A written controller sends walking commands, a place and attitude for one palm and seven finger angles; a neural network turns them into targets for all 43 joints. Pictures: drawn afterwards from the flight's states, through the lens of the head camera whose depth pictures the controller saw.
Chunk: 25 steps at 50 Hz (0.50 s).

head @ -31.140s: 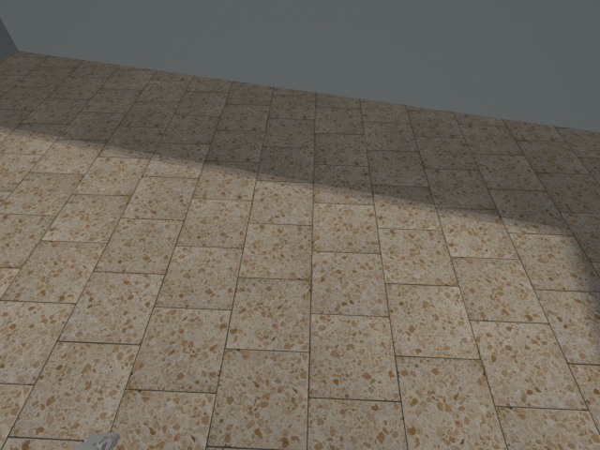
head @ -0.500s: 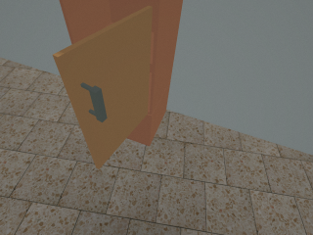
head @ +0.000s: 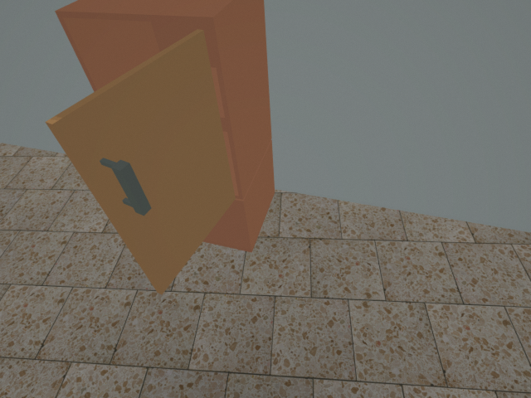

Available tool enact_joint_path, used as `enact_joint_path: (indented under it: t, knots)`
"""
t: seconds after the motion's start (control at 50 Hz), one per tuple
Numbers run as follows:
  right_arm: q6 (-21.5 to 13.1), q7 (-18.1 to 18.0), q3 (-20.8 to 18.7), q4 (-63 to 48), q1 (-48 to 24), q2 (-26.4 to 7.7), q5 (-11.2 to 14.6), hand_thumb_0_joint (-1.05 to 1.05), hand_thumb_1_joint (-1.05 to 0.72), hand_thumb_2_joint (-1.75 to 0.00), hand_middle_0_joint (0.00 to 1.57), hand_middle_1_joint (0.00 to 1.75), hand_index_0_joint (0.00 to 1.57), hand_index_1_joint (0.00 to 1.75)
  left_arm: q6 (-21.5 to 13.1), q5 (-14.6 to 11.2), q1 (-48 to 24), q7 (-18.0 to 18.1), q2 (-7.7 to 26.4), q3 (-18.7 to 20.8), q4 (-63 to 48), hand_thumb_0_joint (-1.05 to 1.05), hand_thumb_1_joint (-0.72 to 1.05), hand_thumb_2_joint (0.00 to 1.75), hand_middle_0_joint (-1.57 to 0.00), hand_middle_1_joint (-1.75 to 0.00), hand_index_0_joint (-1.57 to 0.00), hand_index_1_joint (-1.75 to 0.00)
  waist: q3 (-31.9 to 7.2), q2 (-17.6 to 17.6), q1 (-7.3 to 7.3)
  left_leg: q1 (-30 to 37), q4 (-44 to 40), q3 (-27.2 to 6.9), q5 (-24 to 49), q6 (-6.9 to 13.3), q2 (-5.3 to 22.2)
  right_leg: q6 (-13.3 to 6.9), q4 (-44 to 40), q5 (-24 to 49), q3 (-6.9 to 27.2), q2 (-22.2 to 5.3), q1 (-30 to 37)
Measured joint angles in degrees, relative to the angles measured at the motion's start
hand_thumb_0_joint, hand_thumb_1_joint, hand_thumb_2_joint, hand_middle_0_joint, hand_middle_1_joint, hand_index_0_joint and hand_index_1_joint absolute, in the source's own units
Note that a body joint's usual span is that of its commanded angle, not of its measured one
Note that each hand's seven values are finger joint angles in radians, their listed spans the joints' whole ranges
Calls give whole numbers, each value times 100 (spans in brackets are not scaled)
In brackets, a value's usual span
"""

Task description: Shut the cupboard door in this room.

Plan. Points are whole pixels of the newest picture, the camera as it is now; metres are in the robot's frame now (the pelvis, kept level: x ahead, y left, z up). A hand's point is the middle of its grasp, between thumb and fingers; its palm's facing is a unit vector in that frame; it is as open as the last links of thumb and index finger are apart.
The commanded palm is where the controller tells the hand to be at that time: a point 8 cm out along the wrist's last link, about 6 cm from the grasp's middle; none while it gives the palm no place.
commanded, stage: come to a stop and stand still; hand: left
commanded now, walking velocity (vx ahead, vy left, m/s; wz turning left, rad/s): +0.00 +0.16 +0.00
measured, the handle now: (125, 186) +0.49 +0.32 +0.03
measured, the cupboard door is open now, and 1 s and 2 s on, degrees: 79 79 79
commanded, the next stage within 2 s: look again from close up in 0.78 s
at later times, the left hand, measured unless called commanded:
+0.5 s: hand out of the picture -0.02 +0.26 -0.19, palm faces +0.06 -0.97 -0.24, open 7.3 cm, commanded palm none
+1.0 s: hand out of the picture -0.02 +0.24 -0.18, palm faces +0.00 -0.98 -0.19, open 7.3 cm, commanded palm none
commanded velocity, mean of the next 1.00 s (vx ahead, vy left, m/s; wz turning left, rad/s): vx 0.00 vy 0.01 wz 0.00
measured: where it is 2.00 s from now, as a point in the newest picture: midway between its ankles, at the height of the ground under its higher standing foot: outside the picture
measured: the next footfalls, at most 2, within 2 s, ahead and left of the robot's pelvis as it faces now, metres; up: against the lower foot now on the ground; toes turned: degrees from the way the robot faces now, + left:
left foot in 0.28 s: -0.01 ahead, +0.15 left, +0.00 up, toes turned +6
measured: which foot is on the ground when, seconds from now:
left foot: up 0.00-0.26, down 0.28-1.00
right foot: down 0.00-1.00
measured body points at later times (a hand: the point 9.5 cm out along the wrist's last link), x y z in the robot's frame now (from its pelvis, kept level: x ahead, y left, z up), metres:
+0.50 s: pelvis -0.03 +0.07 -0.01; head -0.04 +0.07 +0.44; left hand -0.03 +0.31 -0.17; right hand +0.04 -0.16 -0.16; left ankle -0.05 +0.15 -0.74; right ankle -0.01 -0.10 -0.74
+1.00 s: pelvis -0.02 +0.07 -0.01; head -0.01 +0.07 +0.44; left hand -0.02 +0.29 -0.17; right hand -0.04 -0.14 -0.17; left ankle -0.05 +0.15 -0.74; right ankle -0.01 -0.10 -0.74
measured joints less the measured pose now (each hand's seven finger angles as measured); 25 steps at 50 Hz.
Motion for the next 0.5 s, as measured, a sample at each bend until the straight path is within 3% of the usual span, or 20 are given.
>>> enact_joint_path:
  t: [0.12, 0.18, 0.24, 0.3, 0.38, 0.5]
  knots:
    - [5, -48, 25, 83, 278, -59, 14, 0, -91, -90, 20, 30, 19, 30, -54, 10, -24, 52, -66, 38, 29, 1, 92, 90, -21, -30, -21, -30, 124, -43, 21, 245, 146, 19, -195, -88, -62, -7, -187, 147, -99, -37, -63]
    - [0, -82, 61, 100, 254, -29, 39, 0, -91, -90, 20, 30, 19, 30, -71, 16, -56, 71, -22, 74, 49, 1, 92, 90, -21, -30, -21, -30, 213, -101, 89, 499, -364, 55, -294, -87, -87, 29, -105, 143, -128, -83, -177]
    - [-94, -99, 125, 30, 178, 2, 45, 0, -91, -90, 20, 30, 19, 30, -73, -1, -48, 134, 37, 69, 132, 1, 92, 90, -21, -30, -21, -30, 254, -106, 98, 887, -1205, 121, 215, -58, -51, 118, 109, 76, -164, -75, -325]
    - [-193, -100, 180, -248, 151, 14, 24, 0, -91, -90, 20, 30, 19, 30, -106, -11, 39, 202, 81, 31, 123, 0, 91, 90, -21, -30, -21, -30, 209, -18, -5, 949, -1238, 92, -30, 109, -8, 230, 514, -104, -242, -58, -530]
    - [-302, -104, 322, -481, 108, 191, 8, 0, -91, -90, 20, 30, 19, 30, -17, -22, 54, 186, 198, -18, 81, 0, 91, 90, -20, -30, -21, -30, 160, -110, 33, 973, -965, 197, -29, 273, -142, 281, 601, -123, -122, -188, -439]
    - [-301, -126, 380, -604, 78, 165, 7, 0, -95, -90, 20, 30, 20, 30, 85, -9, 90, 121, 279, -92, -79, 0, 91, 90, -20, -30, -20, -30, -44, -95, 56, 1125, -1093, 372, 4, 453, -266, 297, 423, 13, 53, -279, -327]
